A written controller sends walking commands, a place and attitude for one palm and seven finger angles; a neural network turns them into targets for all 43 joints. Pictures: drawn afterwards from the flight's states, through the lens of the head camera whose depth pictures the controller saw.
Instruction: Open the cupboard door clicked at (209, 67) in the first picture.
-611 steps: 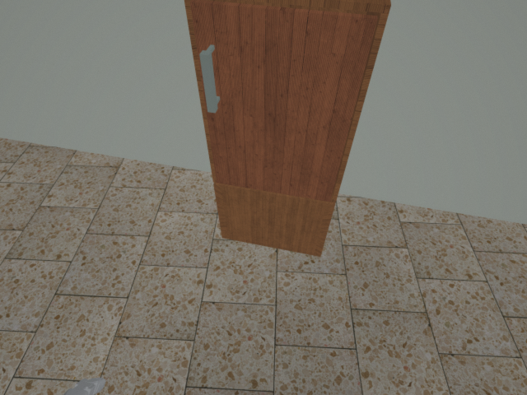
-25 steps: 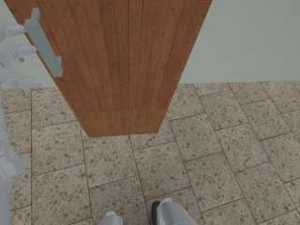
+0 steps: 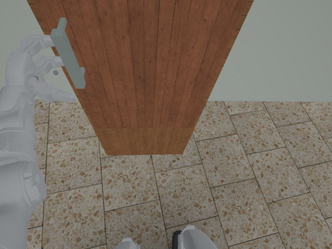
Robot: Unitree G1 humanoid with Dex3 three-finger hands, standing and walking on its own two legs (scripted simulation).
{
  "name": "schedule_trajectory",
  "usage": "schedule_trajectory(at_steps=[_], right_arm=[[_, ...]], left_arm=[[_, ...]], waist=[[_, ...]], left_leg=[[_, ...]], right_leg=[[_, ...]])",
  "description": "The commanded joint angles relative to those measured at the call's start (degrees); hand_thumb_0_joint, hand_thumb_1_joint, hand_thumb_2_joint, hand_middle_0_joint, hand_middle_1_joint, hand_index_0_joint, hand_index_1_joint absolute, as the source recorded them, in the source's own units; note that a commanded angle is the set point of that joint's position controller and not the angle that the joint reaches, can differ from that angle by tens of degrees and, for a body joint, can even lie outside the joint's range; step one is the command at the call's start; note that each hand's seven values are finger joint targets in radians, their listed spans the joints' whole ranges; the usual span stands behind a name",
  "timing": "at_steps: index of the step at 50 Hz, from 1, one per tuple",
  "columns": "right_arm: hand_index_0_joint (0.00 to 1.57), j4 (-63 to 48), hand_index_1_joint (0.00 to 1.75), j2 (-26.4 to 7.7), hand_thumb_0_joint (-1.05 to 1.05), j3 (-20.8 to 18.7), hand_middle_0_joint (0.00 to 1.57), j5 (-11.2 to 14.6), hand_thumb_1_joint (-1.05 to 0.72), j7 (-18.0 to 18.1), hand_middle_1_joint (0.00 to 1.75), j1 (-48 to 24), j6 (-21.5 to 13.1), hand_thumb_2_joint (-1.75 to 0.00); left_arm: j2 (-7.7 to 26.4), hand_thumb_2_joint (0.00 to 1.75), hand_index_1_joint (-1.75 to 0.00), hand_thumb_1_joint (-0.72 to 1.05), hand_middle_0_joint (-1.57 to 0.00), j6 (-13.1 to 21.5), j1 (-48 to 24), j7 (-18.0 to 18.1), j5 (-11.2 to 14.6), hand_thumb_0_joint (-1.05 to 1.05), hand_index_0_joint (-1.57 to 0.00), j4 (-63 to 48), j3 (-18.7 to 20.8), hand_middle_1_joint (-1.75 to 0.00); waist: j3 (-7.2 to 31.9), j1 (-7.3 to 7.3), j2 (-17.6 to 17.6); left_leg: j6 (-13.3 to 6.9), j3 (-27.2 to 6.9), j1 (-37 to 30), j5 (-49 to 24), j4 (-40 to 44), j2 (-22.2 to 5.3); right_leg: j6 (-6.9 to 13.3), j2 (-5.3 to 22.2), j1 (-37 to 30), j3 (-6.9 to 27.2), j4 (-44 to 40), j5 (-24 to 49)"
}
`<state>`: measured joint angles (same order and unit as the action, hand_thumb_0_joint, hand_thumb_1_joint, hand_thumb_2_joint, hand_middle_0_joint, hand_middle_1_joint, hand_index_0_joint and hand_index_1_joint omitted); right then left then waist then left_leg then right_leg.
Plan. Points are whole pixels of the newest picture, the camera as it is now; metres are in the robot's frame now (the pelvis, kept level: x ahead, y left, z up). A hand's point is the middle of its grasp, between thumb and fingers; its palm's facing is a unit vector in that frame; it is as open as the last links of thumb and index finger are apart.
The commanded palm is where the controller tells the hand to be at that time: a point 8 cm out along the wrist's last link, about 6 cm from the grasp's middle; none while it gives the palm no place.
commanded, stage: slide the fingers in behind the handle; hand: left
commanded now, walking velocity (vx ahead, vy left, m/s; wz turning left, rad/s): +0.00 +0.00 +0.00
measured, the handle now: (72, 56) +0.54 +0.19 +0.10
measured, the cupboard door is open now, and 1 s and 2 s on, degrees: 0 0 7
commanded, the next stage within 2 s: close the thumb around the handle in 0.72 s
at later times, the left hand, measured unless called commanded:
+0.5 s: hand (71, 71) +0.50 +0.19 +0.10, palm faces -0.02 -1.00 -0.02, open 13.9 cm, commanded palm +0.47 +0.24 +0.10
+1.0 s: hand (71, 71) +0.50 +0.19 +0.10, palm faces -0.03 -1.00 -0.02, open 13.0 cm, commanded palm +0.47 +0.24 +0.10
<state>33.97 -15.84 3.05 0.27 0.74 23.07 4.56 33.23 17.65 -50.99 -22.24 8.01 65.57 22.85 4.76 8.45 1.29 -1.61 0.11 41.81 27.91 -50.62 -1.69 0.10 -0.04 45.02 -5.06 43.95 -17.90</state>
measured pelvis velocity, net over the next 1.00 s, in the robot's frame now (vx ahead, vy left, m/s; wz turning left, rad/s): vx -0.01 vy -0.01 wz -0.01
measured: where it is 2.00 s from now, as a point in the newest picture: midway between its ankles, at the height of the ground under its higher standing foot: outside the picture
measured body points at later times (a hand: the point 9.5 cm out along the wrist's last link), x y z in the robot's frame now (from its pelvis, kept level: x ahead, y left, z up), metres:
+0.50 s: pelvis -0.01 -0.01 +0.00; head +0.11 +0.00 +0.43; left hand +0.49 +0.24 +0.10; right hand +0.00 -0.27 -0.11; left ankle -0.05 +0.09 -0.70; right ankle +0.02 -0.13 -0.70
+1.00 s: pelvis -0.01 -0.01 +0.00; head +0.11 +0.00 +0.43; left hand +0.49 +0.24 +0.10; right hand -0.01 -0.27 -0.11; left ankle -0.05 +0.09 -0.70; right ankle +0.02 -0.13 -0.70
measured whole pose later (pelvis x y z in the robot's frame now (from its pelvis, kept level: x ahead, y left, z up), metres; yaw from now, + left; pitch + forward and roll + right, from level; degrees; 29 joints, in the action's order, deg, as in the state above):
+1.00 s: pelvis -0.01 -0.01 +0.00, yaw -1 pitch +19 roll -2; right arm 34.5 -16.3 2.6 0.1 0.9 24.0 2.7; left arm 31.5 19.5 -52.5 -18.5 6.4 66.9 23.5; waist 4.2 9.3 1.5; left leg -1.2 1.0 42.4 26.9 -50.4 -1.7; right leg 0.6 -0.2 46.5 -4.1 44.8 -17.2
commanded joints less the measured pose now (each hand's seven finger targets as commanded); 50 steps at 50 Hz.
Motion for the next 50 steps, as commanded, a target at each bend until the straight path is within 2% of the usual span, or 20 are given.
schedule_trajectory(at_steps=[1,5,8,10,12,14,17,19,20,22,24,27,32,35,38,40,41,47,49,50], right_arm=[[0.2,-2.6,0.3,-10.08,0.0,-4.34,0.2,-0.53,-0.9,0.79,0.3,9.35,-1.36,-0.9],[0.2,-2.42,0.3,-10.18,0.0,-4.29,0.2,-0.39,-0.9,0.58,0.3,9.15,-1.32,-0.9],[0.2,-2.87,0.3,-9.95,0.0,-4.24,0.2,-0.4,-0.9,0.5,0.3,8.81,-1.46,-0.9],[0.2,-2.85,0.3,-9.99,0.0,-4.18,0.2,-0.46,-0.9,0.61,0.3,8.97,-1.52,-0.9],[0.2,-3.13,0.3,-9.78,0.0,-4.17,0.2,-0.4,-0.9,0.46,0.3,8.96,-1.72,-0.9],[0.2,-2.98,0.3,-9.61,0.0,-4.4,0.2,-0.43,-0.9,0.5,0.3,9.04,-1.97,-0.9],[0.2,-2.17,0.3,-10.07,0.0,-4.46,0.2,-0.38,-0.9,0.62,0.3,9.34,-2.15,-0.9],[0.2,-2.61,0.3,-10.17,0.0,-4.29,0.2,-0.53,-0.9,0.73,0.3,9.37,-2.26,-0.9],[0.2,-2.65,0.3,-9.85,0.0,-4.16,0.2,-0.46,-0.9,0.63,0.3,9.09,-2.19,-0.9],[0.2,-2.67,0.3,-9.83,0.0,-4.18,0.2,-0.45,-0.9,0.55,0.3,9.37,-2.11,-0.9],[0.2,-3.15,0.3,-9.77,0.0,-4.22,0.2,-0.43,-0.9,0.68,0.3,9.17,-2.17,-0.9],[0.2,-2.96,0.3,-10.03,0.0,-4.27,0.2,-0.27,-0.9,0.83,0.3,9.05,-2.2,-0.9],[0.2,-2.43,0.3,-10.4,0.0,-4.01,0.2,-0.18,-0.9,1.24,0.3,9.36,-2.47,-0.9],[0.2,-2.5,0.3,-10.3,0.0,-4.09,0.2,-0.35,-0.9,1.31,0.3,9.65,-2.81,-0.9],[0.2,-2.07,0.3,-10.37,0.0,-4.15,0.2,-0.31,-0.9,1.4,0.3,9.88,-2.98,-0.9],[0.2,-2.1,0.3,-10.39,0.0,-4.2,0.2,-0.37,-0.9,1.3,0.3,9.92,-3.1,-0.9],[0.2,-1.8,0.3,-10.43,0.0,-4.22,0.2,-0.44,-0.9,1.33,0.3,10.13,-3.07,-0.9],[0.2,-1.92,0.3,-10.39,0.0,-4.27,0.2,-0.41,-0.9,1.13,0.3,10.09,-3.05,-0.9],[0.2,-2.58,0.3,-10.51,0.0,-4.39,0.2,-0.52,-0.9,1.12,0.3,10.12,-2.84,-0.9],[0.2,-2.6,0.3,-10.17,0.0,-4.33,0.2,-0.49,-0.9,0.97,0.3,9.93,-2.71,-0.9]], left_arm=[[12.21,0.3,-1.2,-0.5,-0.3,4.95,-25.39,0.75,0.95,0.0,-0.3,-15.06,1.39,-1.2],[11.9,0.3,-1.2,-0.5,-0.3,4.76,-24.75,1.8,0.71,0.0,-0.3,-12.75,1.67,-1.2],[11.33,0.3,-1.2,-0.5,-0.3,4.48,-23.91,2.68,0.27,0.0,-0.3,-11.99,1.64,-1.2],[13.01,0.3,-1.2,-0.5,-0.3,4.82,-25.89,3.35,-0.2,0.0,-0.3,-12.33,2.53,-1.2],[11.18,0.3,-1.2,-0.5,-0.3,5.15,-25.23,3.53,-0.92,0.0,-0.3,-12.77,0.81,-1.2],[8.46,0.3,-1.2,-0.5,-0.3,5.7,-26.93,3.64,-0.66,0.0,-0.3,-14.38,-1.15,-1.2],[10.25,0.3,-1.2,-0.5,-0.3,5.13,-26.21,3.98,0.25,0.0,-0.3,-11.49,1.2,-1.2],[12.83,0.3,-1.2,-0.5,-0.3,5.45,-26.23,4.4,-0.1,0.0,-0.3,-11.9,3.3,-1.2],[12.35,0.3,-1.2,-0.5,-0.3,5.52,-26.13,4.46,-0.87,0.0,-0.3,-12.32,2.2,-1.2],[13.25,0.3,-1.2,-0.5,-0.3,5.65,-24.53,4.85,-1.51,0.0,-0.3,-11.42,2.76,-1.2],[12.09,0.3,-1.2,-0.5,-0.3,6.11,-25.89,4.55,-1.25,0.0,-0.3,-13.17,1.78,-1.2],[12.44,0.3,-1.2,-0.5,-0.3,5.99,-25.75,4.1,-0.65,0.0,-0.3,-12.18,2.18,-1.2],[13.21,0.3,-1.2,-0.5,-0.3,5.29,-26.66,3.88,-0.94,0.0,-0.3,-9.15,2.13,-1.2],[13.69,0.3,-1.2,-0.5,-0.3,6.04,-28.65,3.97,-1.01,0.0,-0.3,-10.96,2.32,-1.2],[12.65,0.3,-1.2,-0.5,-0.3,5.82,-27.89,3.71,-0.82,0.0,-0.3,-9.25,1.65,-1.2],[12.01,0.3,-1.2,-0.5,-0.3,6.19,-29.77,3.7,-0.72,0.0,-0.3,-11.0,1.02,-1.2],[13.06,0.3,-1.2,-0.5,-0.3,6.08,-29.28,3.82,-0.92,0.0,-0.3,-10.43,1.85,-1.2],[12.75,0.44,-1.24,-0.16,-0.32,5.89,-28.05,3.49,-0.51,0.0,-0.32,-11.55,1.73,-1.24],[15.02,0.49,-1.25,-0.05,-0.33,6.27,-26.7,3.49,-0.35,0.0,-0.33,-13.38,3.83,-1.25],[13.63,0.52,-1.25,0.0,-0.34,6.1,-25.91,3.37,-0.31,0.0,-0.34,-13.19,2.97,-1.25]], waist=[[28.99,0.68,9.96],[24.97,1.01,6.39],[25.48,0.59,6.43],[25.58,0.93,5.11],[25.31,0.59,6.5],[26.33,1.47,7.38],[25.98,1.16,4.0],[26.24,0.29,4.96],[26.82,0.35,6.78],[25.55,0.06,3.89],[26.15,0.41,6.29],[26.27,0.57,4.92],[22.81,1.31,3.76],[26.17,1.23,6.01],[24.74,1.71,4.03],[26.3,1.8,6.82],[26.52,1.62,6.0],[27.0,1.45,5.82],[29.28,0.25,7.3],[29.58,0.28,7.7]], left_leg=[[1.87,-3.55,-17.36,-37.94,4.57,-0.03],[1.27,-3.23,-13.67,-34.44,5.17,0.03],[1.0,-2.53,-12.27,-31.71,5.38,0.48],[0.83,-2.51,-10.78,-30.48,5.51,0.54],[0.88,-2.51,-11.26,-30.06,5.75,0.65],[0.91,-2.76,-13.63,-31.66,5.29,0.49],[0.84,-2.53,-11.3,-28.56,5.66,0.58],[0.62,-2.31,-9.75,-28.11,5.85,0.94],[0.71,-2.1,-10.25,-28.71,5.83,0.94],[0.45,-1.96,-8.39,-27.11,6.04,0.96],[0.45,-1.91,-9.52,-27.92,6.07,1.01],[0.36,-1.69,-8.91,-25.57,6.3,1.07],[0.04,-1.56,-6.44,-21.13,6.88,1.16],[0.25,-1.92,-8.75,-23.15,6.41,1.15],[0.23,-1.91,-8.07,-23.3,6.14,1.0],[0.41,-2.13,-9.88,-24.42,5.95,1.02],[0.44,-2.25,-9.79,-24.58,5.87,0.9],[0.5,-2.08,-10.22,-26.84,5.74,0.78],[0.57,-2.05,-10.96,-29.39,5.54,0.86],[0.69,-1.93,-11.12,-29.63,5.52,0.86]], right_leg=[[1.73,-2.23,-15.14,2.49,-0.15,22.75],[1.59,-2.2,-15.63,2.5,-0.44,22.13],[1.49,-1.98,-16.97,2.95,-0.51,21.76],[1.42,-1.92,-18.01,3.14,-0.17,22.2],[1.5,-1.83,-17.31,3.09,-0.22,21.17],[1.54,-1.96,-15.96,2.92,-0.17,21.03],[1.31,-1.99,-17.33,3.18,-0.68,20.52],[1.68,-1.8,-19.14,3.45,-0.26,21.38],[1.58,-1.68,-18.98,3.58,-0.11,21.81],[1.48,-1.73,-19.98,3.66,-0.34,21.55],[1.67,-1.68,-19.72,3.67,-0.24,22.01],[1.41,-1.74,-20.03,3.92,-0.71,20.82],[1.22,-1.59,-18.49,4.01,-1.46,17.54],[1.4,-1.64,-18.59,4.06,-0.92,18.27],[1.23,-1.66,-17.83,3.93,-1.09,18.49],[1.29,-1.7,-16.88,3.97,-0.86,18.5],[1.31,-1.68,-17.05,3.78,-0.74,18.5],[1.37,-1.8,-18.12,3.79,-0.73,20.82],[1.73,-1.84,-19.82,3.89,-0.15,22.91],[1.57,-1.83,-19.8,3.92,-0.16,23.17]])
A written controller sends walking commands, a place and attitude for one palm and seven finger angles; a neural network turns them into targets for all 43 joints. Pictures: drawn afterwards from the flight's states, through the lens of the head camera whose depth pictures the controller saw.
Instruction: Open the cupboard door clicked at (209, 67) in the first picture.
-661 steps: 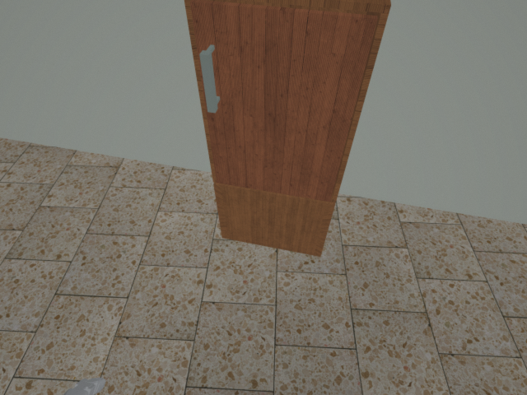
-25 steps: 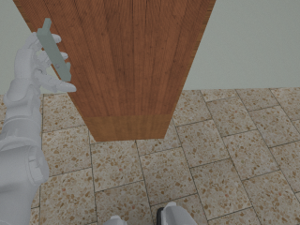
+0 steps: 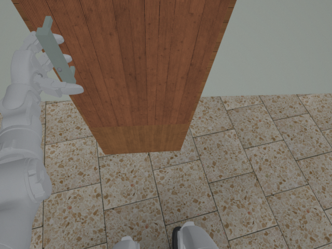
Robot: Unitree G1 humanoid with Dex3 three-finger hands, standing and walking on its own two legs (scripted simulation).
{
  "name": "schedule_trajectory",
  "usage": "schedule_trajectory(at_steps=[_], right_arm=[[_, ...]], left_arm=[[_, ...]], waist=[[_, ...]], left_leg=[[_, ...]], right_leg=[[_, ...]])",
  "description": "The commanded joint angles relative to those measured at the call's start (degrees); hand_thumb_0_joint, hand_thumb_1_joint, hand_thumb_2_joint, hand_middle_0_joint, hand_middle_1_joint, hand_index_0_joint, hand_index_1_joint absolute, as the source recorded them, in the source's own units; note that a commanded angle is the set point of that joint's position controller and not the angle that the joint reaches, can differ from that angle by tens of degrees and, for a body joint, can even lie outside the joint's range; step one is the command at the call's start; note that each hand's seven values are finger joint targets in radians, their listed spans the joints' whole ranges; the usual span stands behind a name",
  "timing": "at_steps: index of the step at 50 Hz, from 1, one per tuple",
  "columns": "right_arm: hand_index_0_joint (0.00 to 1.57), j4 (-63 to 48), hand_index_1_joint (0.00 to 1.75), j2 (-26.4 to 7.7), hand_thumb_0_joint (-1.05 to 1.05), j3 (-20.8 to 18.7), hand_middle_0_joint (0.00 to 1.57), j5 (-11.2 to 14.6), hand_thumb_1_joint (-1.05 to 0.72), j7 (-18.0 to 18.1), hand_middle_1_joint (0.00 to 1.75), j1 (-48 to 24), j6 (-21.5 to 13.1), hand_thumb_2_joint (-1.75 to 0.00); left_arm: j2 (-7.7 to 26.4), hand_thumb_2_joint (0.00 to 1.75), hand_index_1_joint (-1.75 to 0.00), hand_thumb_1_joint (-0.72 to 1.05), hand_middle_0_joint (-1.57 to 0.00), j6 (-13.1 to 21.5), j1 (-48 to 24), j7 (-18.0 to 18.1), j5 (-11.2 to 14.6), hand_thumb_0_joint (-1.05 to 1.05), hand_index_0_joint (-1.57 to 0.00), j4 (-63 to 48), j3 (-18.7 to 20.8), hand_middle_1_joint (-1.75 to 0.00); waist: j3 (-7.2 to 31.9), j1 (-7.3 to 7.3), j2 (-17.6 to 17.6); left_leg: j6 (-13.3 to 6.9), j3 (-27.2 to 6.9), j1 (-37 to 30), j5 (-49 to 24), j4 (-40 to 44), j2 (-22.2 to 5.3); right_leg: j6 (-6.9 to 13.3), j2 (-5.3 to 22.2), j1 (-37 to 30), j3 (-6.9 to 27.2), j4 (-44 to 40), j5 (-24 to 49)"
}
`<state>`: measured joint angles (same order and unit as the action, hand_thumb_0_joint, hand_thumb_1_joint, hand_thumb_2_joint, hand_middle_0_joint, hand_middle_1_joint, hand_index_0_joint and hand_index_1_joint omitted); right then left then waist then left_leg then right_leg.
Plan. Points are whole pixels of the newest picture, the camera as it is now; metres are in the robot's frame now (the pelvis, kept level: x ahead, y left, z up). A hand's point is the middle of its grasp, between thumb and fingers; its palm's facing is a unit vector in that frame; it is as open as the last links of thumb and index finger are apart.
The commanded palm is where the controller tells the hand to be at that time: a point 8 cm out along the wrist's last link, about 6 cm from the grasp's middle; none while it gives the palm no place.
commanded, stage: close the thumb around the handle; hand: left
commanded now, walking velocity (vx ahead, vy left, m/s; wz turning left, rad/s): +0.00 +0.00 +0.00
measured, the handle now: (60, 55) +0.55 +0.21 +0.10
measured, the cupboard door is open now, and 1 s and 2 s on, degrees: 0 7 39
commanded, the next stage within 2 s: pull the door open along its arc in 0.52 s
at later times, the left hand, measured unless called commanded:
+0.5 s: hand (61, 72) +0.50 +0.20 +0.10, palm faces -0.05 -1.00 +0.00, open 6.5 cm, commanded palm +0.48 +0.26 +0.10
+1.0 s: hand (68, 92) +0.44 +0.18 +0.10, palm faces -0.02 -1.00 -0.01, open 6.0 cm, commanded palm +0.38 +0.22 +0.10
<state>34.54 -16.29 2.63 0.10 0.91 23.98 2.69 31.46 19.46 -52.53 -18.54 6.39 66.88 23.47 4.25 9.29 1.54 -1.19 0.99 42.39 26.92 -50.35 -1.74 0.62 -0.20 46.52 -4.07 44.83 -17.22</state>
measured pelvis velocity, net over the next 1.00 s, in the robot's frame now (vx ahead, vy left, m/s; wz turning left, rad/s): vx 0.01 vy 0.00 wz -0.02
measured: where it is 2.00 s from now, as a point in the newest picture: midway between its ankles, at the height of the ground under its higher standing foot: outside the picture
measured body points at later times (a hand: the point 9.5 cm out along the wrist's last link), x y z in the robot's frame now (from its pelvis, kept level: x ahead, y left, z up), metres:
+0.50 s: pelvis +0.00 +0.00 +0.00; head +0.11 +0.02 +0.44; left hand +0.49 +0.25 +0.10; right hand +0.02 -0.26 -0.11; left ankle -0.04 +0.10 -0.70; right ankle +0.04 -0.12 -0.70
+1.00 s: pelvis +0.01 +0.00 +0.01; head +0.08 +0.00 +0.45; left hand +0.44 +0.23 +0.10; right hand +0.03 -0.26 -0.11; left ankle -0.04 +0.10 -0.70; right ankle +0.03 -0.12 -0.70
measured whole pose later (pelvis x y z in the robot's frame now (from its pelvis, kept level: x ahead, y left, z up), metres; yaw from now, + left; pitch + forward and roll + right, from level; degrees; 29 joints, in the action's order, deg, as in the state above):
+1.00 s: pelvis +0.01 +0.00 +0.01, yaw -1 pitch +15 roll -1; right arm 32.8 -15.5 1.2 1.4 -0.6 24.5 2.6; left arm 20.9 18.2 -31.9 -14.2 11.3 45.8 19.0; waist 6.0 6.3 2.3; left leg -1.4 3.0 34.9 26.1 -45.9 -1.6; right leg 0.4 -0.5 40.5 -1.9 42.2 -16.7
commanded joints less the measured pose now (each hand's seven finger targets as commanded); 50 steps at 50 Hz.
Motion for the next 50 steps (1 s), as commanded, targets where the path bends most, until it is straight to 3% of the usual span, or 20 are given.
schedule_trajectory(at_steps=[1,6,7,10,12,14,15,16,18,20,22,29,31,33,34,36,40,45,49,50], right_arm=[[0.2,-3.09,0.3,-9.65,0.0,-3.9,0.2,-0.29,-0.9,0.72,0.3,8.99,-0.79,-0.9],[0.2,-3.43,0.3,-9.96,0.0,-3.86,0.2,-0.08,-0.9,0.83,0.3,8.56,-0.49,-0.9],[0.2,-3.63,0.3,-10.05,0.0,-3.81,0.2,-0.11,-0.9,0.86,0.3,8.58,-0.46,-0.9],[0.2,-3.77,0.3,-9.74,0.0,-4.0,0.2,-0.21,-0.9,0.84,0.3,8.4,-0.62,-0.9],[0.2,-3.49,0.3,-9.77,0.0,-4.05,0.2,-0.21,-0.9,0.72,0.3,8.48,-0.63,-0.9],[0.2,-3.45,0.3,-9.73,0.0,-4.06,0.2,-0.15,-0.9,0.81,0.3,8.39,-0.66,-0.9],[0.2,-3.12,0.3,-9.92,0.0,-4.12,0.2,-0.18,-0.9,0.79,0.3,8.27,-0.59,-0.9],[0.2,-3.07,0.3,-9.93,0.0,-4.0,0.2,-0.21,-0.9,0.83,0.3,8.34,-0.52,-0.9],[0.2,-3.13,0.3,-9.81,0.0,-3.89,0.2,-0.06,-0.9,0.95,0.3,8.1,-0.48,-0.9],[0.2,-3.08,0.3,-9.72,0.0,-3.81,0.2,-0.15,-0.9,1.01,0.3,8.09,-0.56,-0.9],[0.2,-2.94,0.3,-9.68,0.0,-3.71,0.2,-0.2,-0.9,0.93,0.3,8.22,-0.72,-0.9],[0.2,-3.93,0.3,-9.7,0.0,-3.39,0.2,-0.32,-0.9,1.06,0.3,8.08,-1.23,-0.9],[0.2,-3.64,0.3,-9.77,0.0,-3.38,0.2,-0.23,-0.9,1.04,0.3,7.98,-1.3,-0.9],[0.2,-4.24,0.3,-9.16,0.0,-3.58,0.2,-0.21,-0.9,0.57,0.3,7.39,-1.86,-0.9],[0.2,-4.36,0.3,-9.29,0.0,-3.78,0.2,-0.26,-0.9,0.53,0.3,7.66,-2.05,-0.9],[0.2,-4.32,0.3,-9.48,0.0,-4.12,0.2,-0.24,-0.9,0.35,0.3,7.6,-1.94,-0.9],[0.2,-5.48,0.3,-9.05,0.0,-4.37,0.2,0.11,-0.9,-0.18,0.3,6.45,-1.86,-0.9],[0.2,-7.69,0.3,-8.16,0.0,-4.86,0.2,0.96,-0.9,-0.51,0.3,3.41,-2.11,-0.9],[0.2,-9.1,0.3,-7.52,0.0,-5.03,0.2,1.45,-0.9,-0.8,0.3,0.74,-2.94,-0.9],[0.2,-9.3,0.3,-7.1,0.0,-5.01,0.2,1.57,-0.9,-0.88,0.3,-0.27,-3.29,-0.9]], left_arm=[[14.41,0.54,-1.26,0.06,-0.34,3.9,-22.71,-0.38,1.44,0.0,-0.34,-12.63,2.04,-1.26],[15.07,0.66,-1.29,0.34,-0.36,3.36,-23.35,-0.47,1.5,0.0,-0.36,-12.32,2.08,-1.29],[16.7,0.68,-1.3,0.4,-0.36,3.45,-22.64,-0.47,1.19,0.0,-0.36,-11.86,3.25,-1.3],[15.53,0.76,-1.31,0.56,-0.38,4.63,-24.22,-0.74,1.47,0.0,-0.38,-15.58,2.38,-1.31],[13.83,0.8,-1.33,0.68,-0.38,4.45,-22.12,-1.13,2.03,0.0,-0.38,-14.03,1.66,-1.33],[12.13,0.85,-1.34,0.79,-0.39,4.27,-23.23,-1.18,2.5,0.0,-0.39,-13.77,0.58,-1.34],[13.72,0.88,-1.34,0.84,-0.4,4.07,-22.85,-1.07,2.4,0.0,-0.4,-13.82,1.94,-1.34],[14.13,0.9,-1.35,0.9,-0.4,3.75,-22.54,-0.98,2.2,0.0,-0.4,-12.9,2.08,-1.35],[13.91,0.9,-1.35,0.9,-0.4,3.37,-24.2,-0.68,1.69,0.0,-0.4,-12.51,1.33,-1.35],[14.52,0.9,-1.35,0.9,-0.4,3.4,-25.6,0.43,1.67,0.0,-0.4,-13.26,2.23,-1.35],[14.38,0.9,-1.35,0.9,-0.4,2.89,-24.86,1.38,1.29,0.0,-0.4,-10.45,2.27,-1.35],[17.76,0.9,-1.35,0.9,-0.4,4.74,-27.41,1.99,0.11,0.0,-0.4,-12.46,3.91,-1.35],[17.49,0.9,-1.35,0.9,-0.4,4.57,-27.11,1.97,0.4,0.0,-0.4,-10.93,3.88,-1.35],[9.58,0.9,-1.35,0.9,-0.4,4.72,-25.56,1.76,1.58,0.0,-0.4,-13.4,-0.85,-1.35],[9.47,0.9,-1.35,0.9,-0.4,4.88,-23.71,1.99,2.15,0.0,-0.4,-12.95,0.03,-1.35],[11.09,0.9,-1.35,0.9,-0.4,5.16,-21.35,2.42,1.73,0.0,-0.4,-15.79,1.04,-1.35],[8.93,0.9,-1.35,0.9,-0.4,4.95,-13.1,2.81,1.96,0.0,-0.4,-20.21,0.05,-1.35],[4.12,0.9,-1.35,0.9,-0.4,3.83,-0.24,2.59,4.43,0.0,-0.4,-29.85,-1.72,-1.35],[-0.42,0.9,-1.35,0.9,-0.4,2.47,10.65,3.21,6.12,0.0,-0.4,-38.8,-4.2,-1.35],[-1.94,0.9,-1.35,0.9,-0.4,2.05,13.6,3.32,6.35,0.0,-0.4,-41.0,-4.94,-1.35]], waist=[[27.81,-0.48,5.26],[24.97,0.15,3.46],[24.79,-0.63,3.96],[28.29,-0.65,7.85],[27.29,-0.55,4.89],[25.9,0.09,5.04],[26.69,-0.5,6.69],[26.39,-0.38,5.12],[24.13,0.19,3.6],[25.11,-0.2,6.46],[22.8,0.27,3.05],[26.51,-0.28,5.89],[25.56,0.18,4.16],[26.51,0.09,5.49],[26.7,-0.36,3.85],[29.49,-1.46,5.01],[28.62,-3.33,4.13],[27.97,-5.84,3.98],[24.38,-6.84,0.23],[23.64,-7.36,2.26]], left_leg=[[0.11,-2.69,-10.42,-27.85,5.35,0.86],[-0.32,-2.11,-7.9,-23.8,6.05,1.01],[-0.2,-2.21,-7.24,-23.06,6.21,1.1],[0.33,-2.7,-12.0,-27.72,5.69,0.84],[0.4,-2.97,-11.74,-28.23,5.56,0.59],[0.25,-3.19,-12.0,-28.63,5.72,0.66],[0.48,-2.9,-12.08,-28.38,5.62,0.66],[0.33,-2.83,-11.12,-27.56,5.57,0.73],[0.2,-3.22,-9.61,-25.05,6.07,0.83],[0.61,-3.52,-11.1,-26.59,5.9,0.87],[0.33,-3.28,-8.32,-23.8,6.01,1.0],[0.28,-3.34,-8.19,-22.75,5.66,1.33],[0.1,-2.95,-7.33,-21.09,5.59,1.16],[0.31,-2.95,-9.71,-20.93,6.23,1.23],[0.29,-3.27,-10.21,-22.14,6.1,1.15],[0.52,-2.93,-11.56,-24.35,6.14,1.01],[0.42,-2.33,-11.37,-25.74,7.31,0.92],[0.21,-1.19,-12.36,-28.39,9.31,0.91],[-0.18,-0.52,-11.84,-29.45,10.92,0.81],[0.03,-0.2,-12.53,-29.44,11.3,0.94]], right_leg=[[0.99,-1.71,-21.24,2.79,-1.29,22.37],[0.72,-1.6,-21.39,3.13,-1.94,20.68],[0.88,-1.55,-21.82,3.13,-1.76,19.96],[1.03,-1.63,-20.43,2.88,-1.2,21.25],[0.97,-1.78,-20.11,2.45,-1.35,21.13],[1.02,-1.86,-19.24,2.29,-1.48,20.95],[0.96,-1.68,-19.18,2.49,-1.49,20.76],[0.9,-1.65,-19.61,2.51,-1.45,20.82],[0.8,-1.67,-18.96,2.3,-1.59,18.99],[0.99,-1.57,-17.63,2.15,-1.25,18.57],[0.71,-1.54,-18.09,2.2,-1.63,17.66],[1.04,-1.39,-19.7,2.85,-0.74,17.35],[0.67,-1.5,-19.32,3.01,-1.36,16.46],[0.78,-1.6,-18.49,2.58,-1.67,15.63],[1.01,-1.79,-18.8,2.28,-1.49,16.04],[0.88,-1.65,-20.03,2.46,-1.25,17.68],[1.11,-1.71,-22.81,2.47,-1.65,19.33],[1.32,-1.37,-27.58,2.65,-2.63,22.26],[1.33,-1.0,-30.74,2.47,-3.56,24.62],[1.26,-0.84,-30.92,2.58,-3.79,24.79]])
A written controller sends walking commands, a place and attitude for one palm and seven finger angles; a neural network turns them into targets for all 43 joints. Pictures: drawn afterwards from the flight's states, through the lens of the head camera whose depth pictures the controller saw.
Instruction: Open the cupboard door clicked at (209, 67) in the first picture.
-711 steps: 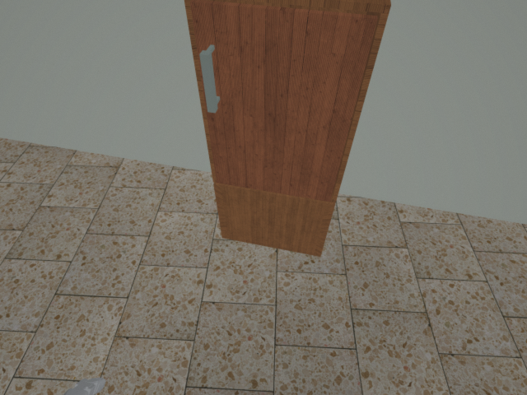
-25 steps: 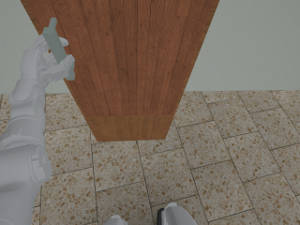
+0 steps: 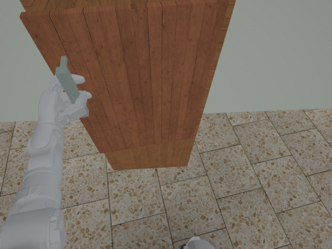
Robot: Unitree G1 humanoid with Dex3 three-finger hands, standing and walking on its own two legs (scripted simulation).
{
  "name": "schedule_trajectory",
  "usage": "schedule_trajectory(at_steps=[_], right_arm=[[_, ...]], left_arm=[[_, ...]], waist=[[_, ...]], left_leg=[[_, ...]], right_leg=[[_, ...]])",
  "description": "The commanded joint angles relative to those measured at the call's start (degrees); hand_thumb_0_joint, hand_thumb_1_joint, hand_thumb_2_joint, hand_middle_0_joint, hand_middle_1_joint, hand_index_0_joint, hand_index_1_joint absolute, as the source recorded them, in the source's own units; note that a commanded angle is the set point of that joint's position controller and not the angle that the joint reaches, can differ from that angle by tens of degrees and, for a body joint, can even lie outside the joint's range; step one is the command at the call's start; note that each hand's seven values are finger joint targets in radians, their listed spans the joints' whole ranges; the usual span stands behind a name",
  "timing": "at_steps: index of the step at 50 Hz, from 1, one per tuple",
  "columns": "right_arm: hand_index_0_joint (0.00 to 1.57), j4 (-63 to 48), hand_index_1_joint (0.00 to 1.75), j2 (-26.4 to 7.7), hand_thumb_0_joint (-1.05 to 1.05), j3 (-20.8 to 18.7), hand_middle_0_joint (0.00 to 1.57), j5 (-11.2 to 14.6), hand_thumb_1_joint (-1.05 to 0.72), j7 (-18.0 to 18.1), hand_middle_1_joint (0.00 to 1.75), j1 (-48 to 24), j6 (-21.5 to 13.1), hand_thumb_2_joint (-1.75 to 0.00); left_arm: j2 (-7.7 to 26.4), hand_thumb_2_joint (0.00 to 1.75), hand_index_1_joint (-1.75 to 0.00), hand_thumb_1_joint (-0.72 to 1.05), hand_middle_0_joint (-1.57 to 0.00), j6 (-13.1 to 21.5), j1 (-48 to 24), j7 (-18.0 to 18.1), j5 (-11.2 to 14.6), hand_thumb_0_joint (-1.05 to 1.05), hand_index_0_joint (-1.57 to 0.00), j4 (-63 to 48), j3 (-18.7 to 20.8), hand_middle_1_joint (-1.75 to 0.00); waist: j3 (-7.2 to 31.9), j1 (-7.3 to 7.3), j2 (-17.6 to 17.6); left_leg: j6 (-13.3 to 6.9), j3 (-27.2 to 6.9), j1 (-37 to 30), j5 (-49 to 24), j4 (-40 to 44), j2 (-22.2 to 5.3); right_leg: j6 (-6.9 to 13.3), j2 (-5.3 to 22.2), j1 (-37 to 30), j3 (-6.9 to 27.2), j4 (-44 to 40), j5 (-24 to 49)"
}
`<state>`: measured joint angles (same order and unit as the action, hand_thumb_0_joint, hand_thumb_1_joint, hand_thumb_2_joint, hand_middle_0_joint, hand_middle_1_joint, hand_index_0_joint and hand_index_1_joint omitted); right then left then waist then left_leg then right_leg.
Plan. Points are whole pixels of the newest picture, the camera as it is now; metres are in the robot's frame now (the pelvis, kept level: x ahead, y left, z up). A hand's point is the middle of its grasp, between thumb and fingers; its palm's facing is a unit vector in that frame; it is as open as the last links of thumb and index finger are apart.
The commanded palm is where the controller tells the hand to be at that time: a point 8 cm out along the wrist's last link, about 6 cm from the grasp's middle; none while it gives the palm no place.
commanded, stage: pull the door open along its arc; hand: left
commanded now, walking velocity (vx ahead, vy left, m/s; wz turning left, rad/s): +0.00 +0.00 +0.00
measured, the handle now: (74, 88) +0.49 +0.21 +0.09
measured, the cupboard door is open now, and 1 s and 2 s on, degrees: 7 39 42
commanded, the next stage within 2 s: open thumb and fingers to let go in 0.62 s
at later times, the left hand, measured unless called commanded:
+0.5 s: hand (113, 153) +0.31 +0.10 +0.09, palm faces +0.44 -0.90 +0.01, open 6.1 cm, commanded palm +0.24 +0.12 +0.09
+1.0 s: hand (128, 165) +0.28 +0.07 +0.09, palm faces +0.43 -0.90 -0.02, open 7.7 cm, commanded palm +0.23 +0.11 +0.09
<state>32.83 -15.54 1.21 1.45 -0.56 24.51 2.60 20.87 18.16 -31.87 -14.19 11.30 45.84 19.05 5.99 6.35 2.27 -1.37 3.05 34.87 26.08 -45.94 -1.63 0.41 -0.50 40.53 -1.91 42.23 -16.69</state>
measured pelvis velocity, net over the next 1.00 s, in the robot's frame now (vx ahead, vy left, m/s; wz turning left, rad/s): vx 0.00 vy -0.04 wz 0.09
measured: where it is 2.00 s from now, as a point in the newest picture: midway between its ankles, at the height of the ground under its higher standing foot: outside the picture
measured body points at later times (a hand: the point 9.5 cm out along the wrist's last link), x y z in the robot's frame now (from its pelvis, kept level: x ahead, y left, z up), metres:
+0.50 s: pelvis +0.01 -0.02 +0.01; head +0.04 -0.03 +0.46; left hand +0.28 +0.14 +0.09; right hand +0.23 -0.20 -0.08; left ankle -0.04 +0.10 -0.71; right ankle +0.03 -0.12 -0.71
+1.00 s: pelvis +0.00 -0.04 +0.01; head +0.02 -0.06 +0.46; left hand +0.25 +0.11 +0.10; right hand +0.20 -0.23 -0.09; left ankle -0.04 +0.10 -0.71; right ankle +0.03 -0.12 -0.71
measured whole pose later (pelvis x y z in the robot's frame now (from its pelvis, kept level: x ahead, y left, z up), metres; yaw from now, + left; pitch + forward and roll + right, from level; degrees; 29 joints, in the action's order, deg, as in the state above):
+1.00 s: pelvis +0.00 -0.04 +0.01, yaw +5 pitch +5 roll +1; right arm 31.4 -11.0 1.2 -3.2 1.7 10.6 3.5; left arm -5.2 4.1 7.7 29.4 -3.5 -2.4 -12.3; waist 3.6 -0.8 3.1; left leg 1.5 -1.7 22.3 24.9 -42.4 -0.6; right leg 3.0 0.9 28.0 -6.4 43.0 -20.0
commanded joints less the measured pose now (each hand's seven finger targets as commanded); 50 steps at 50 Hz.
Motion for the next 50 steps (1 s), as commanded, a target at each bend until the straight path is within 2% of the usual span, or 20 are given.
schedule_trajectory(at_steps=[1,2,3,6,10,12,14,18,19,24,27,29,32,35,36,38,39,42,48,50], right_arm=[[0.2,-7.85,0.3,-7.53,0.0,-3.58,0.2,0.23,-0.9,0.48,0.3,-1.47,-3.56,-0.9],[0.2,-8.27,0.3,-5.69,0.0,-3.69,0.2,0.15,-0.9,0.24,0.3,-4.18,-4.26,-0.9],[0.2,-7.97,0.3,-5.58,0.0,-3.57,0.2,-0.09,-0.9,-0.21,0.3,-5.45,-5.02,-0.9],[0.2,-6.86,0.3,-4.78,0.0,-3.94,0.2,-1.17,-0.9,-1.0,0.3,-6.65,-6.2,-0.9],[0.2,-6.61,0.3,-3.12,0.0,-3.84,0.2,-3.02,-0.9,-1.36,0.3,-10.28,-6.03,-0.9],[0.2,-6.88,0.3,-2.56,0.0,-3.82,0.2,-3.87,-0.9,-1.25,0.3,-11.62,-5.36,-0.9],[0.2,-7.51,0.3,-2.37,0.0,-4.03,0.2,-4.26,-0.9,-0.67,0.3,-11.96,-4.39,-0.9],[0.2,-8.65,0.3,-1.08,0.0,-3.33,0.2,-4.47,-0.9,0.87,0.3,-15.11,-2.91,-0.9],[0.2,-9.08,0.3,-0.87,0.0,-3.18,0.2,-4.45,-0.9,1.14,0.3,-15.42,-2.75,-0.9],[0.2,-10.35,0.3,0.1,0.0,-2.29,0.2,-4.59,-0.9,1.41,0.3,-18.03,-2.31,-0.9],[0.2,-11.35,0.3,0.74,0.0,-2.2,0.2,-4.63,-0.9,0.73,0.3,-18.87,-2.34,-0.9],[0.2,-12.21,0.3,0.74,0.0,-2.07,0.2,-4.37,-0.9,0.17,0.3,-19.34,-2.07,-0.9],[0.2,-13.03,0.3,0.89,0.0,-1.67,0.2,-4.12,-0.9,0.01,0.3,-20.79,-1.59,-0.9],[0.2,-12.42,0.3,0.68,0.0,-1.43,0.2,-4.5,-0.9,0.82,0.3,-21.41,-1.38,-0.9],[0.2,-11.65,0.3,0.59,0.0,-1.23,0.2,-4.67,-0.9,1.37,0.3,-21.61,-1.27,-0.9],[0.2,-11.28,0.3,0.77,0.0,-1.26,0.2,-4.89,-0.9,1.89,0.3,-21.66,-1.4,-0.9],[0.2,-11.24,0.3,0.7,0.0,-1.32,0.2,-4.78,-0.9,2.0,0.3,-21.63,-1.3,-0.9],[0.2,-10.92,0.3,0.75,0.0,-1.6,0.2,-4.96,-0.9,2.45,0.3,-20.56,-1.68,-0.9],[0.2,-10.49,0.3,0.59,0.0,-1.44,0.2,-5.02,-0.9,2.97,0.3,-20.35,-2.33,-0.9],[0.2,-10.42,0.3,0.6,0.0,-1.47,0.2,-5.03,-0.9,3.15,0.3,-20.6,-2.53,-0.9]], left_arm=[[7.43,0.9,-1.35,0.9,-0.4,3.03,-4.74,-0.54,1.85,0.0,-0.4,-22.72,-0.94,-1.35],[5.49,0.9,-1.35,0.9,-0.4,2.37,-4.0,8.34,5.28,0.0,-0.4,-27.42,6.58,-1.35],[-1.12,0.9,-1.35,0.9,-0.4,1.5,-1.03,12.75,3.67,0.0,-0.4,-28.87,0.4,-1.35],[-6.74,0.9,-1.35,0.9,-0.4,0.71,3.68,23.61,-0.54,0.0,-0.4,-35.45,-3.24,-1.35],[-16.01,0.9,-1.35,0.9,-0.4,-1.06,6.76,35.77,-7.95,0.0,-0.4,-42.98,-12.14,-1.35],[-20.34,0.9,-1.35,0.9,-0.4,-2.79,8.31,39.87,-12.05,0.0,-0.4,-46.73,-17.89,-1.35],[-23.19,0.9,-1.35,0.9,-0.4,-4.49,12.04,40.95,-14.78,0.0,-0.4,-49.44,-22.87,-1.35],[-27.45,0.9,-1.35,0.9,-0.4,-7.13,13.79,40.81,-16.52,0.0,-0.4,-56.24,-29.7,-1.35],[-28.62,0.9,-1.35,0.9,-0.4,-7.67,16.81,40.69,-16.36,0.0,-0.4,-56.84,-31.08,-1.35],[-31.15,0.9,-1.35,0.9,-0.4,-9.27,26.71,41.24,-17.08,0.0,-0.4,-61.11,-35.28,-1.35],[-32.84,0.9,-1.35,0.9,-0.4,-9.86,33.21,42.07,-18.16,0.0,-0.4,-66.02,-38.22,-1.35],[-32.23,0.9,-1.35,0.9,-0.4,-10.53,41.05,41.82,-17.33,0.0,-0.4,-68.11,-38.05,-1.35],[-31.38,0.9,-1.35,0.9,-0.4,-11.09,45.09,41.51,-15.82,0.0,-0.4,-71.83,-37.53,-1.35],[-29.89,0.9,-1.35,0.9,-0.4,-11.4,38.81,43.3,-15.72,0.0,-0.4,-69.81,-35.02,-1.35],[-28.39,0.9,-1.35,0.9,-0.4,-11.24,33.36,44.21,-15.88,0.0,-0.4,-68.35,-33.25,-1.35],[-28.98,0.84,-1.34,0.76,-0.39,-11.19,33.11,45.02,-16.27,0.0,-0.39,-65.49,-32.88,-1.34],[-29.12,0.81,-1.33,0.69,-0.38,-11.27,32.49,45.11,-16.58,0.0,-0.38,-64.9,-33.13,-1.33],[-29.17,0.72,-1.3,0.48,-0.37,-10.89,31.66,44.62,-16.35,0.0,-0.37,-63.49,-32.87,-1.3],[-27.95,0.54,-1.26,0.06,-0.34,-9.5,28.19,43.12,-16.36,0.0,-0.34,-61.62,-31.85,-1.26],[-27.29,0.48,-1.24,-0.08,-0.33,-9.28,28.63,43.06,-16.04,0.0,-0.33,-60.13,-30.64,-1.24]], waist=[[21.7,-4.7,1.1],[19.46,-9.06,-1.78],[17.38,-6.88,-0.35],[16.96,-6.54,-2.48],[16.67,-6.54,-1.8],[17.48,-6.1,-1.81],[17.59,-5.39,-5.56],[15.25,-5.1,-4.05],[14.31,-5.11,-5.67],[10.81,-5.91,-5.39],[11.56,-6.44,-3.7],[11.7,-7.65,-4.31],[10.1,-7.64,-5.12],[7.68,-7.13,-6.35],[7.29,-6.43,-5.91],[7.68,-7.02,-6.88],[7.9,-7.18,-5.65],[10.82,-7.22,-7.87],[9.27,-6.88,-7.11],[8.65,-7.21,-8.83]], left_leg=[[0.31,-2.19,-5.61,-28.86,7.17,0.86],[1.14,-2.46,-3.64,-26.37,7.75,1.55],[1.51,-2.07,-4.99,-24.84,8.43,1.54],[1.73,-2.24,-6.18,-25.04,8.44,1.56],[1.91,-2.49,-8.35,-25.99,8.39,1.43],[1.86,-2.58,-9.93,-26.21,8.35,1.37],[1.57,-2.9,-11.54,-27.4,8.33,0.91],[1.44,-3.19,-13.3,-25.01,8.94,1.16],[1.26,-3.38,-13.42,-24.41,9.05,1.09],[1.11,-4.05,-13.22,-23.09,9.1,1.43],[1.01,-4.16,-13.63,-24.54,8.26,1.51],[1.14,-4.11,-12.99,-25.49,8.16,1.61],[1.04,-3.96,-11.65,-23.14,7.82,1.92],[1.12,-4.36,-9.84,-19.44,7.38,2.36],[1.08,-4.39,-9.3,-17.6,6.93,2.66],[0.99,-4.28,-8.92,-15.67,6.89,2.95],[0.96,-4.19,-9.41,-15.77,7.23,2.96],[0.8,-3.78,-9.65,-16.23,6.99,3.11],[0.59,-3.61,-9.15,-13.78,7.66,3.2],[0.52,-3.62,-8.86,-12.83,8.15,3.14]], right_leg=[[1.46,-0.43,-25.47,0.29,-1.41,24.51],[1.37,-0.89,-24.64,-1.13,-2.82,21.79],[1.11,-0.86,-23.33,-1.4,-3.26,20.07],[1.01,-0.37,-23.37,-1.97,-3.25,19.48],[1.29,0.47,-23.67,-1.98,-2.92,19.31],[1.35,0.85,-23.6,-1.92,-2.9,18.91],[1.37,1.01,-24.65,-1.8,-3.45,20.41],[1.48,1.47,-25.17,-1.69,-4.25,19.54],[1.41,1.47,-25.66,-1.69,-4.87,19.59],[1.65,1.77,-26.08,-1.94,-4.94,19.0],[1.98,1.84,-26.69,-2.16,-3.84,20.26],[2.16,1.8,-28.52,-2.24,-3.53,22.41],[1.93,2.06,-29.22,-1.78,-3.84,23.32],[1.78,1.98,-26.71,-1.39,-4.27,19.2],[1.64,2.14,-25.17,-0.9,-4.54,16.7],[1.47,2.32,-24.81,-0.35,-5.28,13.1],[1.56,2.36,-24.81,-0.3,-5.42,12.69],[1.08,2.69,-26.48,0.5,-5.69,14.34],[0.76,3.39,-26.27,1.99,-7.67,11.01],[0.62,3.52,-26.46,2.38,-8.58,9.36]])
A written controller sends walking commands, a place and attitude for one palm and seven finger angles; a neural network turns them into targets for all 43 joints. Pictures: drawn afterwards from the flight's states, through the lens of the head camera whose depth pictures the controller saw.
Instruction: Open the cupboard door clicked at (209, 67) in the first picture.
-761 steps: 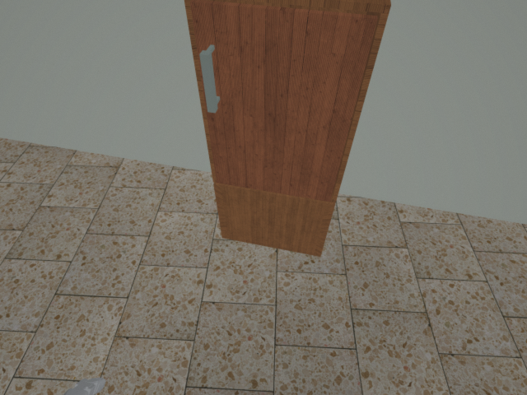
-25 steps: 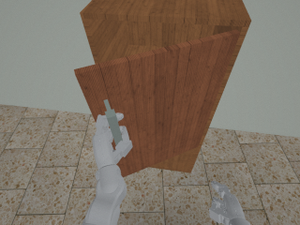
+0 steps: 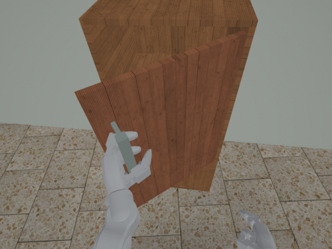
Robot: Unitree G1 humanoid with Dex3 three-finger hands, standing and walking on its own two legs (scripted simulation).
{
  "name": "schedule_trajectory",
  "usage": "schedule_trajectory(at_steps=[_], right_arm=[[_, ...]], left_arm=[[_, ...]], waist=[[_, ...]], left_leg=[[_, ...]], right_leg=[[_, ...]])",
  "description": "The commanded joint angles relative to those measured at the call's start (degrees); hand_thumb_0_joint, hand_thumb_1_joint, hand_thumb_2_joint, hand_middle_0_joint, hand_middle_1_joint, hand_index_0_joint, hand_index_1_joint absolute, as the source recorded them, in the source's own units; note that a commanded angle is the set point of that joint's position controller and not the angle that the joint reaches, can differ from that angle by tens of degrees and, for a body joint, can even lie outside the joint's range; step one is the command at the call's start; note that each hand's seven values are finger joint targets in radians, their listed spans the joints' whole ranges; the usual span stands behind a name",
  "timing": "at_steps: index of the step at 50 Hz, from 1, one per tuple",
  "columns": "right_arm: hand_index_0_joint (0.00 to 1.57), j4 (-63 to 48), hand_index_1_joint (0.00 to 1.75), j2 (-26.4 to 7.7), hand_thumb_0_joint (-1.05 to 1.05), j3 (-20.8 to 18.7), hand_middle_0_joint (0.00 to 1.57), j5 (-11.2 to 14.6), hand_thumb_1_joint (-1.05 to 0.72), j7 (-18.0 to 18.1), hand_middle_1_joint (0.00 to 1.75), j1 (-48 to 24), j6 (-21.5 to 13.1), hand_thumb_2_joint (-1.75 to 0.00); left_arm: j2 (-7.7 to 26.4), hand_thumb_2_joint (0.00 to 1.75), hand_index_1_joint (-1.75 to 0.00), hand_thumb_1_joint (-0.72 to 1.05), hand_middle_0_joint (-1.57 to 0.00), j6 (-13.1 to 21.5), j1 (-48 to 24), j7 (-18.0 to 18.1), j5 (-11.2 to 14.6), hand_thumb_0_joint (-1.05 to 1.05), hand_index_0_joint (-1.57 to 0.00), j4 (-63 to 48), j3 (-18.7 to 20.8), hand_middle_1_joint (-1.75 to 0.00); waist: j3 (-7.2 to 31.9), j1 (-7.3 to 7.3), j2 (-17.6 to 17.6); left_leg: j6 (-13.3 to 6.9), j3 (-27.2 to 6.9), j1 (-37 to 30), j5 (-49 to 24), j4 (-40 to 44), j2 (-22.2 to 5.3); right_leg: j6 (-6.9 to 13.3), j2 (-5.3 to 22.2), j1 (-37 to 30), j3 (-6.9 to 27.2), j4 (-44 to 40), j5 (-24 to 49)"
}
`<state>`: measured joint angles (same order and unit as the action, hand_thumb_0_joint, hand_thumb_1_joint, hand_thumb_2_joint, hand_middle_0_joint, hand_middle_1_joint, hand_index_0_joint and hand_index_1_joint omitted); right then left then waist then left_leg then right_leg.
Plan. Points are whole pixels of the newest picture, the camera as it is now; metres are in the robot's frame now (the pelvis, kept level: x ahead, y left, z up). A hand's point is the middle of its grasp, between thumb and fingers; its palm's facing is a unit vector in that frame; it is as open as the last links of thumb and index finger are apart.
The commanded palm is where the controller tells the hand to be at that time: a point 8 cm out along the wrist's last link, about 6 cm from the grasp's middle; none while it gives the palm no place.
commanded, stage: open thumb and fingers to let go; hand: left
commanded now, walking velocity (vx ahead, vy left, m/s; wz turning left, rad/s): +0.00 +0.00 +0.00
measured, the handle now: (124, 151) +0.32 +0.12 +0.08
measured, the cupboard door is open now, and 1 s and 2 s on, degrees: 39 42 42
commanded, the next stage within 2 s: slide the hand sideways off the handle in 0.54 s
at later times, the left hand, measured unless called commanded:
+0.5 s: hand (140, 164) +0.28 +0.08 +0.09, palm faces +0.31 -0.95 -0.01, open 14.4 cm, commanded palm +0.24 +0.13 +0.08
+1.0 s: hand (135, 180) +0.24 +0.08 +0.09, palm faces -0.16 -0.99 +0.00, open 16.0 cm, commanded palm +0.21 +0.15 +0.08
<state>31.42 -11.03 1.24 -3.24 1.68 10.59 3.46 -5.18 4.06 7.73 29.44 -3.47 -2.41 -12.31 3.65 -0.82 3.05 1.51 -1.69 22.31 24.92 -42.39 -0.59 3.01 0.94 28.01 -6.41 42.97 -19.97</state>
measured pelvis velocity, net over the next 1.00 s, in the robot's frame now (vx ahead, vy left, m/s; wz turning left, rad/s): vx -0.02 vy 0.03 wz -0.03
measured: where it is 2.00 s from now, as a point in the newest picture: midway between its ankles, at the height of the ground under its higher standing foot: outside the picture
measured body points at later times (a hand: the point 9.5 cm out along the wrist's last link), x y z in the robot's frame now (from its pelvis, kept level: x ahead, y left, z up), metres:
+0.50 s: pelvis -0.01 +0.01 +0.00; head +0.00 -0.01 +0.45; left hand +0.26 +0.13 +0.09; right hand +0.16 -0.20 -0.09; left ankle -0.03 +0.14 -0.71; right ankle +0.02 -0.08 -0.71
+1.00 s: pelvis -0.02 +0.03 +0.00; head +0.00 +0.02 +0.45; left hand +0.25 +0.14 +0.09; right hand +0.16 -0.18 -0.08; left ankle -0.03 +0.14 -0.71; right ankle +0.02 -0.08 -0.71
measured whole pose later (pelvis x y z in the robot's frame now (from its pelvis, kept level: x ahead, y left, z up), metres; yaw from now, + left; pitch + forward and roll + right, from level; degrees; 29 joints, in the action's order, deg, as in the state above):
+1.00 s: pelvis -0.02 +0.03 +0.00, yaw -2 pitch +3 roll +0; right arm 28.5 -11.7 3.3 0.3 0.5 14.1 -5.3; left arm 3.3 6.2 9.2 0.9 3.5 -4.5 -11.8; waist 2.8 -0.9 1.9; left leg -0.9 0.9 22.7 24.5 -43.7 1.1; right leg 0.7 2.3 28.6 -3.7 43.3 -18.2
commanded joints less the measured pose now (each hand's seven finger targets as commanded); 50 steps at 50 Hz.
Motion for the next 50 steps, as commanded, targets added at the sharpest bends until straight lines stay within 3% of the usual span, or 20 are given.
schedule_trajectory(at_steps=[1,6,8,10,12,21,26,29,32,33,34,35,36,38,39,40,42,46,47,50], right_arm=[[0.2,-9.17,0.3,-3.96,0.0,-1.63,0.2,-0.27,-0.9,0.95,0.3,-6.72,-3.42,-0.9],[0.2,-8.75,0.3,-4.04,0.0,-1.34,0.2,-0.18,-0.9,1.13,0.3,-7.24,-3.84,-0.9],[0.2,-8.37,0.3,-4.05,0.0,-1.42,0.2,-0.24,-0.9,1.3,0.3,-7.25,-4.05,-0.9],[0.2,-8.5,0.3,-3.96,0.0,-1.45,0.2,-0.26,-0.9,1.21,0.3,-7.36,-4.25,-0.9],[0.2,-8.27,0.3,-4.1,0.0,-1.44,0.2,-0.17,-0.9,1.1,0.3,-7.2,-4.27,-0.9],[0.2,-8.6,0.3,-3.96,0.0,-1.66,0.2,-0.3,-0.9,0.5,0.3,-7.21,-3.96,-0.9],[0.2,-8.55,0.3,-4.04,0.0,-1.53,0.2,-0.16,-0.9,0.09,0.3,-7.4,-3.73,-0.9],[0.2,-8.71,0.3,-4.01,0.0,-1.64,0.2,-0.02,-0.9,-0.09,0.3,-7.82,-3.67,-0.9],[0.2,-8.64,0.3,-3.9,0.0,-1.56,0.2,-0.06,-0.9,-0.23,0.3,-7.81,-3.46,-0.9],[0.2,-6.58,0.3,-6.0,0.0,-1.16,0.2,-0.22,-0.9,-0.53,0.3,-3.55,-3.96,-0.9],[0.2,-8.47,0.3,-6.09,0.0,-1.89,0.2,0.61,-0.9,-0.06,0.3,-2.62,-4.18,-0.9],[0.2,-9.11,0.3,-5.81,0.0,-1.51,0.2,0.72,-0.9,0.31,0.3,-2.88,-4.95,-0.9],[0.2,-9.62,0.3,-5.71,0.0,-1.22,0.2,1.4,-0.9,0.6,0.3,-2.4,-5.83,-0.9],[0.2,-10.85,0.3,-5.92,0.0,-0.55,0.2,2.77,-0.9,1.09,0.3,-3.3,-7.73,-0.9],[0.2,-11.43,0.3,-5.76,0.0,-0.18,0.2,3.53,-0.9,1.16,0.3,-4.02,-8.71,-0.9],[0.2,-11.54,0.3,-5.69,0.0,-0.01,0.2,4.01,-0.9,1.15,0.3,-4.06,-9.81,-0.9],[0.2,-11.86,0.3,-6.03,0.0,-0.13,0.2,4.15,-0.9,0.82,0.3,-4.04,-11.41,-0.9],[0.2,-12.39,0.3,-5.97,0.0,-0.44,0.2,3.53,-0.9,-0.56,0.3,-3.09,-12.49,-0.9],[0.2,-12.52,0.3,-6.09,0.0,-0.49,0.2,3.44,-0.9,-0.79,0.3,-2.75,-12.38,-0.9],[0.2,-13.13,0.3,-5.96,0.0,-0.52,0.2,3.19,-0.9,-1.08,0.3,-3.13,-12.21,-0.9]], left_arm=[[-0.65,0.45,-1.24,-0.15,-0.32,5.03,-10.49,-0.74,-1.26,0.0,-0.32,-12.31,1.36,-1.24],[-1.13,0.3,-1.2,-0.5,-0.3,5.35,-13.89,-0.83,-0.99,0.0,-0.3,-9.77,1.19,-1.2],[-0.64,0.3,-1.2,-0.5,-0.3,5.68,-16.02,-0.78,-0.79,0.0,-0.3,-9.16,1.82,-1.2],[-1.39,0.3,-1.1,-0.5,-0.28,5.79,-15.87,-0.68,-0.63,0.0,-0.28,-9.18,1.41,-1.1],[-1.62,0.3,-1.0,-0.5,-0.27,5.85,-16.57,-0.56,-0.67,0.0,-0.27,-8.33,1.2,-1.0],[-2.93,0.3,-0.55,-0.5,-0.19,5.31,-16.99,1.12,-2.15,0.0,-0.19,-7.8,0.11,-0.55],[-4.25,0.3,-0.3,-0.5,-0.15,4.86,-17.84,1.83,-2.22,0.0,-0.15,-7.76,-1.17,-0.3],[-4.68,0.3,-0.3,-0.5,-0.15,4.47,-17.94,2.14,-2.4,0.0,-0.15,-8.36,-1.71,-0.3],[-5.45,0.3,-0.3,-0.5,-0.15,3.98,-17.61,2.47,-2.26,0.0,-0.15,-8.1,-2.24,-0.3],[-0.14,0.3,-0.3,-0.5,-0.15,6.0,-18.33,-9.66,-7.64,0.0,-0.15,-6.72,-12.8,-0.3],[4.98,0.3,-0.3,-0.5,-0.15,8.13,-19.94,-16.3,-5.25,0.0,-0.15,-10.11,-7.14,-0.3],[5.75,0.3,-0.3,-0.5,-0.15,9.63,-20.65,-21.32,-4.07,0.0,-0.15,-12.07,-7.64,-0.3],[6.61,0.3,-0.3,-0.5,-0.15,10.19,-19.91,-25.8,-2.36,0.0,-0.15,-11.55,-7.19,-0.3],[6.68,0.3,-0.3,-0.5,-0.15,9.73,-18.79,-33.15,3.45,0.0,-0.15,-11.0,-5.63,-0.3],[4.29,0.3,-0.3,-0.5,-0.15,8.61,-17.85,-34.52,6.55,0.0,-0.15,-10.32,-5.77,-0.3],[2.91,0.3,-0.3,-0.5,-0.15,7.76,-16.83,-34.67,8.99,0.0,-0.15,-9.59,-5.05,-0.3],[4.63,0.3,-0.3,-0.5,-0.15,6.87,-12.53,-32.95,10.71,0.0,-0.15,-11.23,-1.01,-0.3],[7.13,0.3,-0.3,-0.5,-0.15,6.05,-7.43,-28.49,7.78,0.0,-0.15,-15.14,1.28,-0.3],[7.89,0.3,-0.3,-0.5,-0.15,5.92,-5.51,-27.9,7.16,0.0,-0.15,-15.23,2.01,-0.3],[9.26,0.3,-0.3,-0.5,-0.15,5.9,-1.43,-27.15,6.21,0.0,-0.15,-17.58,3.26,-0.3]], waist=[[11.96,-0.28,-8.9],[9.13,0.21,-8.57],[9.82,0.42,-9.42],[10.88,-0.07,-7.14],[10.74,0.28,-8.72],[11.12,-0.29,-6.29],[9.7,0.24,-8.17],[10.3,-0.01,-6.0],[10.74,-0.08,-7.29],[8.15,4.34,-10.17],[11.99,2.78,-6.95],[13.64,2.12,-4.0],[13.47,1.97,-3.62],[11.57,1.96,-4.61],[9.69,2.0,-3.64],[7.24,2.22,-5.61],[8.33,0.31,-7.53],[9.39,-0.9,-5.56],[9.1,-1.09,-6.95],[8.31,-1.65,-5.53]], left_leg=[[-2.37,1.41,3.47,-11.78,4.54,2.16],[-2.48,1.28,3.58,-9.07,5.28,2.17],[-2.55,1.34,3.35,-8.39,5.19,2.24],[-2.49,1.56,2.8,-9.03,5.61,2.28],[-2.47,1.37,2.92,-9.38,5.85,2.13],[-2.22,1.27,2.38,-10.98,6.46,1.74],[-2.01,0.49,2.53,-10.75,6.62,1.39],[-1.87,0.51,2.25,-10.56,6.44,1.38],[-1.81,0.31,2.21,-11.38,6.43,1.23],[-2.92,0.84,0.81,-12.38,5.32,1.32],[-3.0,1.0,0.9,-14.15,5.06,1.37],[-3.02,1.12,0.11,-14.85,4.97,1.64],[-2.87,0.73,0.19,-14.68,5.12,1.67],[-2.77,0.21,0.84,-12.37,5.65,1.6],[-2.38,-0.34,0.77,-11.16,6.38,1.46],[-2.16,-0.92,1.53,-9.43,6.8,1.23],[-1.73,-1.38,2.2,-8.79,7.54,1.15],[-1.36,-0.61,2.21,-11.25,7.35,1.13],[-1.41,-0.36,2.85,-11.14,7.28,1.03],[-1.44,0.34,3.44,-11.31,7.16,1.05]], right_leg=[[-1.98,2.19,-14.5,7.37,-9.64,12.62],[-1.83,2.08,-12.28,7.11,-11.02,6.49],[-1.96,2.24,-12.32,7.73,-11.86,4.49],[-1.72,2.09,-12.79,7.23,-11.26,5.43],[-1.7,1.84,-12.64,6.62,-10.81,6.21],[-1.03,1.04,-11.84,4.76,-8.82,8.18],[-0.93,0.58,-10.37,3.6,-8.04,7.24],[-0.72,0.44,-9.87,3.45,-7.64,6.54],[-0.71,0.23,-9.88,2.96,-7.06,7.35],[-0.92,0.59,-7.8,4.6,-6.0,12.52],[-0.43,0.78,-9.55,4.57,-4.9,15.56],[-0.44,0.98,-10.72,4.86,-4.17,16.95],[-0.35,0.87,-10.9,4.74,-3.97,16.8],[-0.49,0.54,-10.72,4.38,-4.87,14.26],[-0.43,0.29,-9.56,3.61,-5.22,11.88],[-0.82,0.04,-8.15,2.7,-5.69,9.38],[-0.99,-0.09,-8.99,2.23,-5.68,7.35],[-0.89,0.14,-9.43,2.54,-4.57,9.07],[-0.9,0.08,-9.69,2.71,-4.62,9.07],[-0.76,0.15,-10.09,3.2,-4.49,9.65]])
